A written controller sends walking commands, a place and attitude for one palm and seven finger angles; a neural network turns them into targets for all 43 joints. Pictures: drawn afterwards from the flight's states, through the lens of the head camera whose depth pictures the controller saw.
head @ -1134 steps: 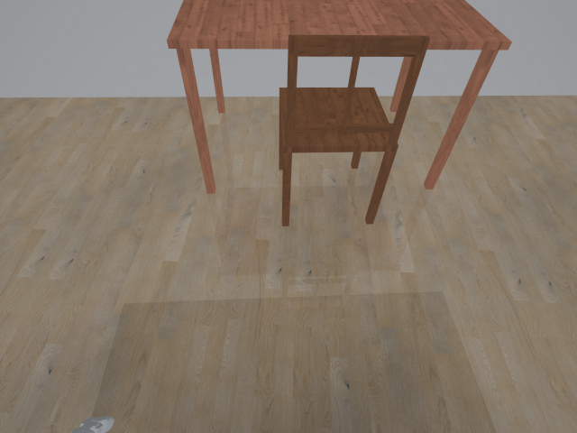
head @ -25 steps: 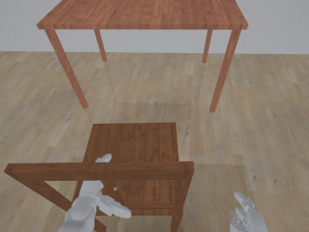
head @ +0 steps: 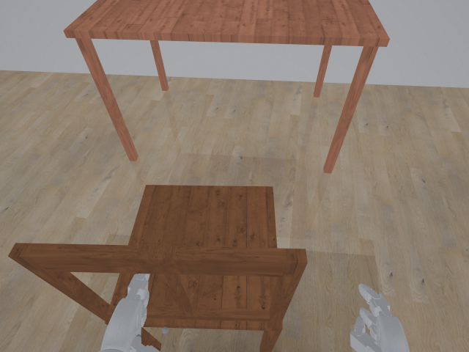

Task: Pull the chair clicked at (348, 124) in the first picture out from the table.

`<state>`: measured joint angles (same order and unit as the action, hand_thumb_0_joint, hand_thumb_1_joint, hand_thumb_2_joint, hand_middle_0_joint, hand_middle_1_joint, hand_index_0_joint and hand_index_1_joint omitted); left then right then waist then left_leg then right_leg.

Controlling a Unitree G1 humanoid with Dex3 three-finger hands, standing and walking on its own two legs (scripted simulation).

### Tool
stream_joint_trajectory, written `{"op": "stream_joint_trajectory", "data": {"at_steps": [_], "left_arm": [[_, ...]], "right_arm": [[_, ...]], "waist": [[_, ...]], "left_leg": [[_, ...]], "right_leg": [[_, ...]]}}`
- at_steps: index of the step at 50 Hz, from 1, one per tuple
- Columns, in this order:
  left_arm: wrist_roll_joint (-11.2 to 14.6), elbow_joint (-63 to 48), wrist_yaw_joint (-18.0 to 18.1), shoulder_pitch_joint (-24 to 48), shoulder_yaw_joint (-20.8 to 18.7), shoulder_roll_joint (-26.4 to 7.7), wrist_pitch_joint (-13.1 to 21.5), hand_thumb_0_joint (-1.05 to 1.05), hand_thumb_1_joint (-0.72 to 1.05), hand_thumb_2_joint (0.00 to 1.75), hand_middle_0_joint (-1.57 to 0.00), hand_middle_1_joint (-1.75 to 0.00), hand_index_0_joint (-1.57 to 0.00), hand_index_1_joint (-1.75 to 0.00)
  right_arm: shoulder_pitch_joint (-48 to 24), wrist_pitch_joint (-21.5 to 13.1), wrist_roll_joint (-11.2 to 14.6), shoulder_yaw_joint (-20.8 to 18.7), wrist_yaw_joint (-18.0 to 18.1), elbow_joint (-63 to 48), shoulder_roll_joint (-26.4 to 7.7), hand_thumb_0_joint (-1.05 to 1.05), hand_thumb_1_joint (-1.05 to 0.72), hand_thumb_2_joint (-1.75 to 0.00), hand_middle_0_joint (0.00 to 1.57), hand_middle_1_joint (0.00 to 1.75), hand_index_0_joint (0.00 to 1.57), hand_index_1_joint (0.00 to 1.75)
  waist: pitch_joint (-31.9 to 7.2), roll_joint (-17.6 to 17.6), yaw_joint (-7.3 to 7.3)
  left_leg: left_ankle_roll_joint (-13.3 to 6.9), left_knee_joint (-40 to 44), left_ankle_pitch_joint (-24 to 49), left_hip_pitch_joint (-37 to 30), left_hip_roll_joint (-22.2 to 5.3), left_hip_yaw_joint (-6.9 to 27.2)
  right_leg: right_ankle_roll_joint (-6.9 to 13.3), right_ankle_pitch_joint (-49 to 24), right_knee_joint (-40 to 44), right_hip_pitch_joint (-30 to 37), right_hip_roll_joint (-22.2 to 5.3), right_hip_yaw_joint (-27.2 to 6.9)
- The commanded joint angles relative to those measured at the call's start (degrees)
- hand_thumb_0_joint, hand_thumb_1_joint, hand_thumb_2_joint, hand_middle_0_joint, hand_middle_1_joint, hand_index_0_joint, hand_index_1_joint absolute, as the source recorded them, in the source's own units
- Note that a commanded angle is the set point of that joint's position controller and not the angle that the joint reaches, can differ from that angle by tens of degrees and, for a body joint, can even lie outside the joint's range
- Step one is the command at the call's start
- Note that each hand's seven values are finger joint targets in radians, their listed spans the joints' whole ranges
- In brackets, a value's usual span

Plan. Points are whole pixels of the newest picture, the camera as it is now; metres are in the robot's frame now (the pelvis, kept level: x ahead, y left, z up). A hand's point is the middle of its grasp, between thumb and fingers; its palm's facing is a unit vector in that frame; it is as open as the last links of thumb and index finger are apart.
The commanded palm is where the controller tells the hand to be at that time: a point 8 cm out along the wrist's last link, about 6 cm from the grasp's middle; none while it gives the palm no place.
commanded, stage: draw the fingers out of the gap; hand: left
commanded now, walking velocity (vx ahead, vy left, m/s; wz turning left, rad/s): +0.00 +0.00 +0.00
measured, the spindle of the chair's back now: (178, 293) +0.24 +0.12 -0.07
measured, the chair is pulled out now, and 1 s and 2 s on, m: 0.69 0.69 0.69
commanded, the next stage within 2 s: draw the hand back to the body in 0.40 s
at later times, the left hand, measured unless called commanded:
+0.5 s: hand out of the picture +0.11 +0.12 -0.01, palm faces -0.02 -0.99 -0.12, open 17.5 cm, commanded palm +0.07 +0.17 +0.01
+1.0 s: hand out of the picture +0.12 +0.16 +0.05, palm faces -0.01 -1.00 -0.09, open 17.2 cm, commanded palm +0.09 +0.23 +0.10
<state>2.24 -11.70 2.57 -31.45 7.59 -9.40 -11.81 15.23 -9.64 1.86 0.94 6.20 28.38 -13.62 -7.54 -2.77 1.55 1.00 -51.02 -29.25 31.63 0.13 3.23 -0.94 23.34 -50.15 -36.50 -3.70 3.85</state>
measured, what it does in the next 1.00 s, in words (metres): stands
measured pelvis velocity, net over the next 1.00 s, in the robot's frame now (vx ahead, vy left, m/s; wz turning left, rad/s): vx -0.03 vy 0.00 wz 0.00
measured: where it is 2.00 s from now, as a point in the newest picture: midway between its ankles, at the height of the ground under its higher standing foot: outside the picture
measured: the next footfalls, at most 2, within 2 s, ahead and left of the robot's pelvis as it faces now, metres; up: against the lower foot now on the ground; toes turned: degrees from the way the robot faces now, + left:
none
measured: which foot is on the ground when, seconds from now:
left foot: down 0.00-1.00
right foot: down 0.00-1.00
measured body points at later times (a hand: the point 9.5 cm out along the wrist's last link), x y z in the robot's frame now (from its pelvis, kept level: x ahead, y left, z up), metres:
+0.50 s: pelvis +0.00 +0.00 -0.01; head +0.02 -0.01 +0.44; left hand +0.11 +0.17 +0.01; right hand +0.18 -0.23 -0.07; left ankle -0.04 +0.13 -0.69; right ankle +0.01 -0.13 -0.69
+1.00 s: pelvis -0.03 +0.00 -0.02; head +0.02 -0.01 +0.42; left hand +0.11 +0.21 +0.06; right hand +0.16 -0.22 -0.10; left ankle -0.04 +0.13 -0.69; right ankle +0.01 -0.13 -0.69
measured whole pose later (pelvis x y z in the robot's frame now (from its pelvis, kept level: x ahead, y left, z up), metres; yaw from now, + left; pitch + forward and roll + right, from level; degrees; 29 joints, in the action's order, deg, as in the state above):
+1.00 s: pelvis -0.03 +0.00 -0.02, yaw +0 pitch +10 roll -2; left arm 14.1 -23.3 -7.0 -46.1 -1.8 -16.6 12.9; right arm 12.4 -11.4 4.9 -0.2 5.7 31.1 -9.5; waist -6.2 -3.5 -0.7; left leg 1.5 -61.0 -32.0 39.3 -0.7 4.7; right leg -0.4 24.7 -57.5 -42.9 -3.0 5.0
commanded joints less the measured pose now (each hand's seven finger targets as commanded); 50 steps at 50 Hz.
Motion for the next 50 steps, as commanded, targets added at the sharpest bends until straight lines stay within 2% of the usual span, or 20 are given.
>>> {"op": "stream_joint_trajectory", "data": {"at_steps": [1, 3, 8, 10, 11, 13, 17, 23, 26, 27, 28, 31, 32, 34, 37, 38, 41, 43, 46, 50], "left_arm": [[-1.23, -14.77, 0.32, -0.18, -1.77, -3.87, 3.56, 0.0, -0.55, 0.2, 0.0, 0.0, 0.0, 0.0], [-1.24, -14.9, 0.33, -2.48, -1.05, -3.06, 3.31, 0.0, -0.55, 0.2, 0.0, 0.0, 0.0, 0.0], [-1.63, -17.45, 0.0, -9.07, 0.58, -1.75, 2.87, 0.0, -0.55, 0.2, 0.0, 0.0, 0.0, 0.0], [-1.66, -17.97, 0.02, -10.88, -0.11, -2.48, 2.81, 0.0, -0.55, 0.2, 0.0, 0.0, 0.0, 0.0], [-1.97, -18.09, 0.09, -12.03, -1.28, -3.45, 2.7, 0.0, -0.55, 0.2, 0.0, 0.0, 0.0, 0.0], [-2.52, -19.98, 0.03, -12.45, 0.44, -2.54, 3.05, 0.0, -0.55, 0.2, 0.0, 0.0, 0.0, 0.0], [-2.63, -22.73, -0.18, -16.76, 0.87, -2.74, 4.0, 0.0, -0.55, 0.2, 0.0, 0.0, 0.0, 0.0], [-3.15, -24.4, -0.6, -21.64, 1.69, -2.48, 5.38, 0.0, -0.55, 0.2, 0.0, 0.0, 0.0, 0.0], [-3.68, -26.05, -0.77, -24.47, 0.99, -3.3, 5.92, 0.0, -0.55, 0.2, 0.0, 0.0, 0.0, 0.0], [3.6, -31.38, -1.18, -20.66, 0.33, 2.01, 12.74, 0.0, -0.55, 0.2, 0.0, 0.0, 0.0, 0.0], [3.41, -28.29, -1.3, -21.27, -2.39, -1.53, 16.04, 0.0, -0.55, 0.2, 0.0, 0.0, 0.0, 0.0], [4.78, -30.62, -1.87, -20.67, -5.12, -3.19, 23.13, 0.0, -0.55, 0.2, 0.0, 0.0, 0.0, 0.0], [4.96, -30.36, -2.34, -20.83, -4.49, -2.24, 25.21, 0.0, -0.55, 0.2, 0.0, 0.0, 0.0, 0.0], [5.25, -28.93, -3.86, -19.83, -3.9, -1.59, 29.4, 0.0, -0.55, 0.2, 0.0, 0.0, 0.0, 0.0], [6.02, -26.42, -7.49, -18.87, -6.19, -4.07, 35.19, 0.0, -0.55, 0.2, 0.0, 0.0, 0.0, 0.0], [6.95, -29.38, -8.54, -17.01, -7.9, -6.42, 36.61, 0.0, -0.55, 0.2, 0.0, 0.0, 0.0, 0.0], [9.62, -33.27, -8.97, -15.17, -13.94, -10.68, 36.58, 0.0, -0.55, 0.2, 0.0, 0.0, 0.0, 0.0], [11.52, -34.27, -8.89, -14.12, -14.02, -8.99, 35.37, 0.0, -0.55, 0.2, 0.0, 0.0, 0.0, 0.0], [13.58, -33.56, -8.02, -12.41, -18.43, -11.39, 34.21, 0.0, -0.55, 0.2, 0.0, 0.0, 0.0, 0.0], [14.96, -33.49, -7.72, -8.92, -21.05, -12.95, 34.71, 0.0, -0.41, 0.27, -0.02, -0.03, -0.02, -0.03]], "right_arm": [[-4.12, -3.49, -0.16, -2.67, 0.54, -10.15, -5.84, 0.0, -0.9, -0.9, 0.2, 0.3, 0.2, 0.3], [-4.51, -3.39, 0.0, -2.52, 0.55, -10.54, -5.4, 0.0, -0.9, -0.9, 0.2, 0.3, 0.2, 0.3], [-5.23, -3.11, 0.12, -2.7, 0.38, -11.93, -4.86, 0.0, -0.9, -0.9, 0.2, 0.3, 0.2, 0.3], [-5.41, -2.8, 0.12, -2.83, 0.47, -12.3, -4.7, 0.0, -0.9, -0.9, 0.2, 0.3, 0.2, 0.3], [-5.29, -2.43, 0.1, -3.02, 0.56, -12.24, -4.73, 0.0, -0.9, -0.9, 0.2, 0.3, 0.2, 0.3], [-5.34, -2.32, 0.15, -2.88, 0.59, -13.07, -4.51, 0.0, -0.9, -0.9, 0.2, 0.3, 0.2, 0.3], [-5.43, -2.24, 0.26, -3.15, 0.74, -13.81, -4.41, 0.0, -0.9, -0.9, 0.2, 0.3, 0.2, 0.3], [-5.38, -2.39, 0.49, -3.62, 1.07, -14.57, -3.95, 0.0, -0.9, -0.9, 0.2, 0.3, 0.2, 0.3], [-5.18, -2.33, 0.6, -4.18, 1.15, -15.06, -3.77, 0.0, -0.9, -0.9, 0.2, 0.3, 0.2, 0.3], [-5.18, -3.45, 0.63, -3.81, 0.96, -14.44, -3.29, 0.0, -0.9, -0.9, 0.2, 0.3, 0.2, 0.3], [-4.94, -4.1, 0.74, -4.23, 0.9, -12.68, -3.6, 0.0, -0.9, -0.9, 0.2, 0.3, 0.2, 0.3], [-4.29, -4.88, 0.97, -4.74, 0.12, -11.78, -3.38, 0.0, -0.9, -0.9, 0.2, 0.3, 0.2, 0.3], [-4.79, -4.93, 0.99, -4.67, -0.29, -11.45, -3.26, 0.0, -0.9, -0.9, 0.2, 0.3, 0.2, 0.3], [-5.57, -4.85, 1.13, -4.92, -1.13, -10.79, -2.99, 0.0, -0.9, -0.9, 0.2, 0.3, 0.2, 0.3], [-7.31, -4.21, 1.26, -5.53, -2.44, -9.72, -3.02, 0.0, -0.9, -0.9, 0.2, 0.3, 0.2, 0.3], [-7.47, -4.29, 1.42, -5.51, -2.56, -10.28, -3.02, 0.0, -0.9, -0.9, 0.2, 0.3, 0.2, 0.3], [-7.3, -3.93, 2.29, -5.23, -1.85, -10.71, -2.98, 0.0, -0.9, -0.9, 0.2, 0.3, 0.2, 0.3], [-7.49, -4.26, 2.84, -4.76, -1.26, -10.16, -2.45, 0.0, -0.9, -0.9, 0.2, 0.3, 0.2, 0.3], [-7.56, -5.15, 3.02, -4.36, -0.26, -8.32, -2.41, 0.0, -0.9, -0.9, 0.2, 0.3, 0.2, 0.3], [-8.09, -7.58, 3.22, -3.28, 0.4, -5.71, -2.46, 0.0, -0.9, -0.9, 0.2, 0.3, 0.2, 0.3]], "waist": [[-6.93, 1.74, 0.32], [-6.21, 3.07, 0.35], [-6.44, 3.32, -0.44], [-5.8, 5.02, -0.53], [-5.32, 4.11, -0.86], [-5.14, 4.41, -0.35], [-5.45, 2.29, -0.8], [-4.8, 4.19, -0.66], [-5.82, 3.41, -1.01], [-3.81, 6.1, -0.8], [-4.76, 5.75, -1.06], [-5.97, 1.09, -1.77], [-6.19, -0.01, -1.91], [-5.87, 1.73, -1.71], [-5.47, 2.1, -1.98], [-7.92, 2.12, -2.08], [-11.73, -2.01, -2.83], [-11.32, -1.22, -2.27], [-10.53, 1.02, -2.41], [-8.43, -1.97, -2.45]], "left_leg": [[-1.8, 6.68, 17.92, 0.2, 0.64, -1.47], [-1.75, 6.46, 17.1, 0.31, 0.51, -1.38], [-1.7, 5.99, 16.9, 1.64, 0.55, -1.31], [-1.81, 5.62, 15.38, 3.23, 0.7, -1.31], [-1.81, 5.65, 15.68, 3.72, 0.69, -1.28], [-1.9, 5.1, 15.02, 3.64, 0.72, -1.3], [-1.87, 4.25, 14.36, 4.2, 0.91, -1.27], [-2.08, 2.96, 13.3, 6.03, 0.99, -1.2], [-2.11, 2.25, 14.13, 6.55, 1.04, -1.27], [-1.57, 0.45, 13.57, 8.14, 1.75, -1.26], [-1.52, -0.26, 12.6, 8.46, 1.68, -1.33], [-1.02, -0.84, 13.56, 8.73, 1.5, -1.3], [-0.87, -1.14, 13.63, 8.51, 1.54, -1.35], [-0.88, -2.1, 12.61, 10.14, 1.26, -1.41], [-0.87, -3.68, 11.56, 12.95, 0.68, -1.41], [-1.17, -4.12, 11.36, 13.04, 0.74, -1.46], [-1.42, -2.43, 12.11, 9.77, 0.77, -1.4], [-1.45, -1.01, 12.33, 7.28, 0.69, -0.97], [-1.42, 0.72, 13.03, 6.25, 0.36, -0.14], [-1.02, 3.61, 12.3, 3.53, 0.28, 0.16]], "right_leg": [[1.41, -12.8, 5.89, 8.69, 0.63, 1.68], [1.26, -11.94, 5.84, 8.04, 0.68, 1.68], [1.41, -11.53, 4.93, 8.02, 0.74, 1.83], [1.29, -10.41, 5.0, 7.9, 0.81, 1.6], [1.63, -10.46, 4.9, 7.82, 0.95, 1.66], [1.42, -9.62, 4.48, 6.6, 0.94, 1.65], [1.63, -8.58, 3.85, 5.79, 1.0, 1.46], [1.53, -7.41, 3.18, 4.04, 1.28, 1.49], [1.77, -8.3, 2.55, 4.16, 1.25, 1.31], [1.46, -8.92, 1.58, 1.63, 1.86, 2.85], [1.54, -7.59, 1.03, 1.01, 2.05, 2.45], [2.04, -6.82, -0.43, 0.63, 1.92, 2.1], [2.0, -6.53, -1.09, -0.11, 1.83, 2.17], [1.86, -5.55, -1.85, -1.38, 1.81, 1.93], [2.04, -4.74, -3.11, -1.86, 1.36, 0.87], [2.04, -4.29, -3.1, -0.97, 1.3, 0.13], [2.16, -4.35, -1.18, 3.19, 1.21, -0.18], [1.82, -4.85, 0.23, 3.88, 1.43, 0.63], [1.66, -5.6, 2.6, 6.11, 1.71, 1.07], [1.58, -3.37, 5.42, 7.53, 1.77, 1.44]]}}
